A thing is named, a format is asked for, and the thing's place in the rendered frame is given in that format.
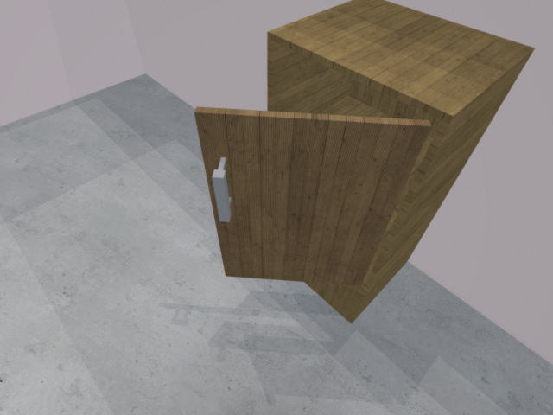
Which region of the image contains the cupboard door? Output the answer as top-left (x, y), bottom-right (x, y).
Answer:
top-left (194, 106), bottom-right (431, 286)

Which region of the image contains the handle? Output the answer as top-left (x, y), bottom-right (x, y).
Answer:
top-left (212, 157), bottom-right (231, 222)

